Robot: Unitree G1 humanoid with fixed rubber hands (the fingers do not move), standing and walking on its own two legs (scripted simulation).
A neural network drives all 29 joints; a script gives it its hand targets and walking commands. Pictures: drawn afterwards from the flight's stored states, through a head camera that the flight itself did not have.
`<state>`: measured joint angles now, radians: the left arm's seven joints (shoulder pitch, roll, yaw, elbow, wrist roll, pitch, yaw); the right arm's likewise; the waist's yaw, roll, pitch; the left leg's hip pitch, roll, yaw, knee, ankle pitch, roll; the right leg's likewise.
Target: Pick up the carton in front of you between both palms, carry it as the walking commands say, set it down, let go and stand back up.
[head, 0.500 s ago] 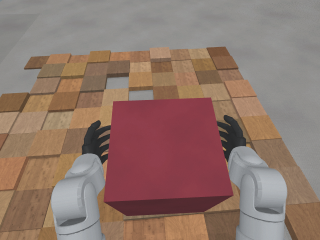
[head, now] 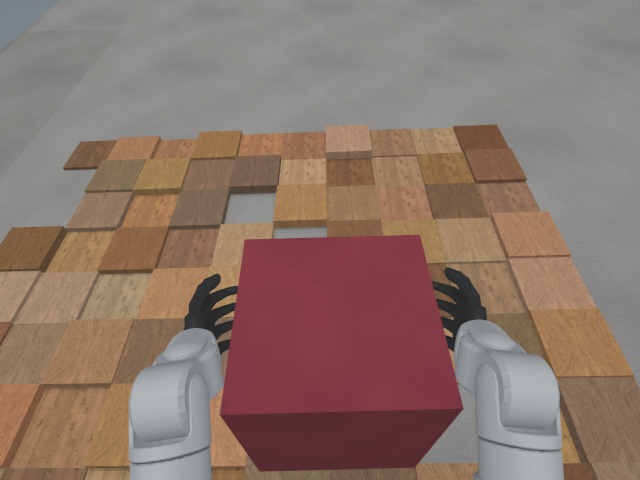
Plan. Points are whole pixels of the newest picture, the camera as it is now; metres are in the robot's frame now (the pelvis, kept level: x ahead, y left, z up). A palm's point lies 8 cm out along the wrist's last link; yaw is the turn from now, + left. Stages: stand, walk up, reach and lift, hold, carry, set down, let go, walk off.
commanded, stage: carry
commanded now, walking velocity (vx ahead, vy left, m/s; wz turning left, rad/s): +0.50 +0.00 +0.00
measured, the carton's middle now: (334, 360) +0.26 +0.00 +0.00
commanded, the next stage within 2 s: none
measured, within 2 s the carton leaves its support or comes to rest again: neither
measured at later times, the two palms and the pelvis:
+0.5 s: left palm (231, 146) +0.60 +0.16 +0.10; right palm (416, 147) +0.57 -0.14 +0.10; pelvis +0.35 +0.03 +0.01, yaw -4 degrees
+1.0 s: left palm (283, 49) +0.97 +0.09 +0.09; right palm (413, 46) +0.98 -0.21 +0.08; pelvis +0.65 -0.06 +0.00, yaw -2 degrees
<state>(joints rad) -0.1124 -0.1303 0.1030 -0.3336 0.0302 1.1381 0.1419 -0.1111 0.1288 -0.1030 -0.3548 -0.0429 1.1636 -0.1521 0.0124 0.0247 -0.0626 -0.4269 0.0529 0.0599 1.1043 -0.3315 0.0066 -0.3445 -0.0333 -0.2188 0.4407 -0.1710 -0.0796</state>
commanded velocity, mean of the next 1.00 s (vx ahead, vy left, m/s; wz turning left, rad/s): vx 0.50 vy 0.00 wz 0.00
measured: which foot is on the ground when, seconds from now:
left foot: up 0.00-0.28, down 0.30-0.80, up 0.82-1.00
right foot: down 0.00-0.34, up 0.36-0.76, down 0.78-1.00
